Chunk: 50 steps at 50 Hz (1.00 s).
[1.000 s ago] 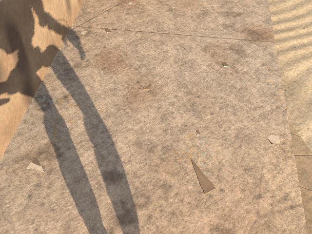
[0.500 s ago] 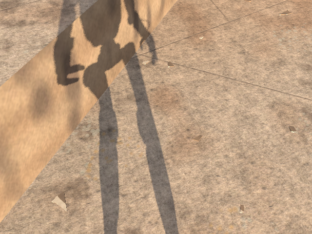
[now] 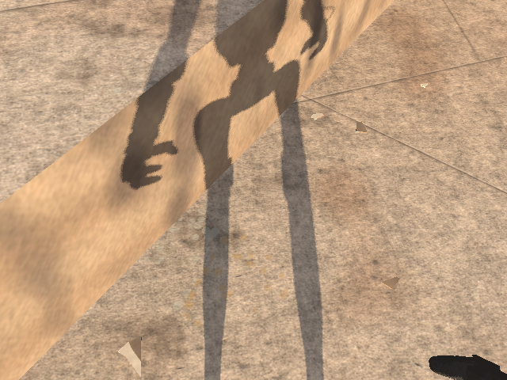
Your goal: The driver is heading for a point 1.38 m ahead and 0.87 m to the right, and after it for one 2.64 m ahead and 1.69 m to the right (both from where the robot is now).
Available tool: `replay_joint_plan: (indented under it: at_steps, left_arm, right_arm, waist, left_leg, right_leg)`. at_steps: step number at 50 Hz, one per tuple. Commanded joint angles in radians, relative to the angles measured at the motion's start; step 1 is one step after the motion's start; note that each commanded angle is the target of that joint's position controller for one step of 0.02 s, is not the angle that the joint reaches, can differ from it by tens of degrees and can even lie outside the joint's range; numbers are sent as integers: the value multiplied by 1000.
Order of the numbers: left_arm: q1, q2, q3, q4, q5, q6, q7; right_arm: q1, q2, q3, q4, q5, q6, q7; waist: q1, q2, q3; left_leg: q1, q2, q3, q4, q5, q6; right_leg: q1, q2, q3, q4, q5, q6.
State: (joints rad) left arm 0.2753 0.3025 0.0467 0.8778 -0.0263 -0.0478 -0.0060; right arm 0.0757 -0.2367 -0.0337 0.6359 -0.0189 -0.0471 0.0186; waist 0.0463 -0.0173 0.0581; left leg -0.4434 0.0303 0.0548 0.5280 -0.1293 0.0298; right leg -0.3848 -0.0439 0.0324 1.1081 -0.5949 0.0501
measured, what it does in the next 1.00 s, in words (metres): steps on the spot, turning right: right foot, then left foot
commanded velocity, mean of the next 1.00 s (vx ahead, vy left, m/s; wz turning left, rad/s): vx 0.04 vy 0.00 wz -0.51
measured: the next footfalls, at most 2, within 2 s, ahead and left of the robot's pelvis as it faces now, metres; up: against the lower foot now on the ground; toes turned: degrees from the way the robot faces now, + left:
right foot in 0.32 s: +0.08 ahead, -0.14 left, +0.00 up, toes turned -15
left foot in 0.84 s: +0.16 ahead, +0.06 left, +0.00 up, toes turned -34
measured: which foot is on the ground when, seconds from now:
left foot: down 0.00-0.32, up 0.34-0.82, down 0.84-1.00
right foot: up 0.00-0.30, down 0.32-0.82, up 0.84-1.00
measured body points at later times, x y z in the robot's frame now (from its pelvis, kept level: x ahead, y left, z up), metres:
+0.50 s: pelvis +0.05 -0.05 +0.01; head +0.08 -0.09 +0.46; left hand +0.24 +0.20 -0.07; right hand +0.13 -0.37 -0.11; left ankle +0.08 +0.11 -0.64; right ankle +0.04 -0.13 -0.73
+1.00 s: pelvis +0.07 -0.01 +0.01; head +0.11 -0.01 +0.46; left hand +0.36 +0.15 -0.09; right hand +0.03 -0.33 -0.08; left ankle +0.13 +0.09 -0.73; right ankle -0.02 -0.12 -0.64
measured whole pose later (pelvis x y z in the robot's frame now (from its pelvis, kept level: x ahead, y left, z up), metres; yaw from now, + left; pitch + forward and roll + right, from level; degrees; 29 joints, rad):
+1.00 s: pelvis +0.07 -0.01 +0.01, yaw -35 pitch +2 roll +0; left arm 0.20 0.36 0.11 0.62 -0.02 0.06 0.02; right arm 0.14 -0.26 -0.07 0.77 -0.01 0.00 -0.03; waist 0.00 -0.06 0.04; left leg -0.24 0.01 0.01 0.44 -0.24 0.01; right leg -0.55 0.06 0.10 1.15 -0.42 0.07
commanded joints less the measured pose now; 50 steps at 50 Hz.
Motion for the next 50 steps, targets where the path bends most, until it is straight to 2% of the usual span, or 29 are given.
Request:
replay_joint_plan:
  at_steps: [1, 2, 4, 6, 9, 12, 14, 15, 16, 17, 18, 19, 20, 21, 22, 24, 29, 33, 37, 39, 40, 41, 42, 43, 44, 45, 46, 47, 50]
  left_arm:
    - [71, 75, 23, -41, 14, 44, 24]
    - [91, 65, 25, -45, 16, 60, 32]
    - [85, 61, 31, -65, 20, 77, 43]
    - [34, 54, 31, -96, 25, 87, 44]
    - [-35, 54, 31, -140, 26, 93, 29]
    - [-62, 69, 38, -174, 26, 99, 9]
    - [-24, 64, 45, -173, 25, 98, -4]
    - [0, 72, 52, -166, 27, 94, -6]
    - [27, 115, 67, -162, 34, 89, 0]
    - [34, 235, 94, -188, 36, 84, 21]
    - [34, 279, 95, -217, 65, 66, 12]
    - [38, 239, 86, -217, 67, 44, 1]
    - [-5, 215, 81, -221, 51, 30, 3]
    - [-54, 181, 74, -233, 31, 30, 10]
    - [-90, 156, 65, -244, 16, 36, 18]
    - [-87, 139, 57, -258, 22, 43, 31]
    - [-56, 166, 70, -277, 17, 56, 50]
    - [-74, 180, 77, -299, 21, 69, 48]
    - [-100, 177, 77, -318, 16, 78, 38]
    - [-127, 174, 76, -329, 7, 84, 38]
    - [-146, 170, 75, -336, -1, 89, 41]
    - [-137, 147, 69, -341, -1, 91, 43]
    - [-86, 87, 54, -341, 12, 91, 40]
    - [-84, 122, 67, -375, 7, 80, 37]
    - [-62, 198, 89, -356, 21, 72, 34]
    - [-48, 220, 102, -329, 13, 76, 30]
    - [-30, 195, 101, -305, 12, 88, 32]
    - [-32, 172, 95, -304, 14, 97, 33]
    - [-96, 111, 71, -342, -1, 100, 24]
  right_arm:
    - [60, -137, -45, -1, -1, -4, -9]
    - [23, -146, -50, -1, -13, -7, -14]
    - [-12, -154, -53, 8, -16, -12, -26]
    - [-12, -160, -57, 25, -9, -11, -39]
    - [-3, -178, -64, 50, 0, 6, -57]
    - [4, -198, -72, 71, 16, 25, -58]
    - [-8, -209, -77, 86, 36, 37, -58]
    - [7, -197, -76, 99, 43, 44, -60]
    - [61, -161, -70, 125, 38, 52, -58]
    - [78, -105, -55, 106, -4, 54, -54]
    - [-15, -120, -57, 59, -6, 53, -62]
    - [-59, -155, -68, 55, 12, 55, -65]
    - [-48, -161, -74, 63, 24, 56, -68]
    - [-28, -164, -79, 88, 18, 57, -76]
    - [-20, -175, -84, 93, 10, 58, -81]
    - [-6, -154, -82, 97, 13, 53, -75]
    - [-43, -121, -68, 89, 21, 45, -67]
    - [-44, -130, -67, 92, 26, 38, -53]
    - [-19, -145, -70, 94, 33, 20, -37]
    - [20, -149, -73, 100, 34, 10, -28]
    - [59, -153, -76, 111, 33, 6, -23]
    - [92, -186, -88, 120, 26, 7, -24]
    - [98, -253, -100, 110, 8, 15, -31]
    - [87, -289, -104, 109, -24, 22, -30]
    - [43, -240, -92, 80, -20, 17, -33]
    - [-10, -186, -78, 64, -8, 19, -40]
    - [-41, -166, -72, 55, 3, 23, -44]
    - [-42, -158, -67, 52, 16, 25, -49]
    - [21, -173, -68, 62, 8, 41, -63]
  waist:
    - [-13, 137, -195]
    - [9, 153, -182]
    - [21, 167, -165]
    - [4, 159, -159]
    - [-21, 154, -153]
    - [-31, 157, -148]
    - [-7, 147, -148]
    - [-2, 124, -147]
    - [-7, 19, -119]
    - [-46, -282, -98]
    - [-5, -318, -112]
    - [14, -197, -137]
    - [-15, -149, -129]
    - [-37, -94, -140]
    - [-52, -102, -143]
    - [-61, -107, -185]
    - [-32, -112, -183]
    - [-24, -136, -154]
    - [-25, -151, -162]
    - [-48, -151, -171]
    - [-75, -142, -172]
    - [-77, -105, -183]
    - [-38, 107, -199]
    - [-19, 318, -142]
    - [-21, 231, -132]
    - [-5, 171, -117]
    - [3, 142, -100]
    - [-11, 143, -87]
    - [-55, 164, -84]
  left_leg:
    - [219, 260, -168, -211, 445, 211]
    - [153, 259, -134, -244, 399, 217]
    - [108, 270, -83, -274, 321, 220]
    - [120, 277, -46, -286, 215, 210]
    - [152, 297, -25, -289, 103, 203]
    - [207, 326, -23, -248, 80, 183]
    - [227, 316, 3, -176, 68, 139]
    - [215, 282, 25, -111, 14, 97]
    - [165, 216, 82, 29, -85, 26]
    - [-73, 79, 178, 352, -380, -81]
    - [-233, -38, 17, 576, -571, -107]
    - [-264, -25, -78, 672, -523, -88]
    - [-283, -9, -105, 676, -426, -70]
    - [-284, 6, -121, 655, -354, -66]
    - [-265, 8, -126, 640, -307, -70]
    - [-214, -15, -125, 640, -241, -78]
    - [-184, -38, -144, 395, -191, -105]
    - [-77, -58, -146, 258, -207, -110]
    - [8, -76, -151, 138, -235, -94]
    - [83, -80, -143, 3, -182, -76]
    - [165, -75, -128, -123, -80, -62]
    - [280, -1, -166, -182, 17, -33]
    - [395, 211, -352, -207, 143, 49]
    - [348, 370, -573, -234, 307, 228]
    - [314, 402, -553, -232, 301, 276]
    - [296, 327, -433, -215, 263, 229]
    - [295, 256, -339, -203, 211, 178]
    - [307, 234, -294, -200, 223, 168]
    - [355, 204, -190, -212, 273, 182]
  right_leg:
    - [-99, -54, 4, 37, 91, 36]
    - [-59, -41, -13, 30, 127, 46]
    - [-53, -41, -21, -7, 184, 46]
    - [-63, -57, -20, -86, 252, 31]
    - [-45, -58, -42, -202, 296, 9]
    - [-18, -45, -69, -304, 265, -21]
    - [51, -19, -110, -449, 318, -55]
    - [109, 9, -120, -539, 370, -81]
    - [163, -2, -50, -660, 520, -120]
    - [273, -238, 286, -725, 895, -215]
    - [246, -355, 491, -778, 943, -397]
    - [258, -314, 433, -786, 872, -394]
    - [267, -262, 358, -771, 823, -338]
    - [273, -224, 314, -758, 777, -287]
    - [257, -207, 288, -755, 784, -265]
    - [261, -180, 264, -750, 831, -264]
    - [305, -159, 303, -747, 708, -267]
    - [220, -142, 363, -752, 596, -276]
    - [222, -128, 444, -721, 662, -274]
    - [224, -105, 468, -686, 700, -254]
    - [196, -76, 458, -661, 671, -225]
    - [120, -33, 428, -612, 547, -179]
    - [-23, 80, 288, -405, 220, -121]
    - [-213, 193, 128, -210, -70, -66]
    - [-231, 113, 143, -14, -36, -29]
    - [-226, 98, 135, 56, 39, -13]
    - [-233, 91, 119, 93, 96, 5]
    - [-263, 87, 111, 131, 147, 22]
    - [-278, 63, 36, 51, 211, 50]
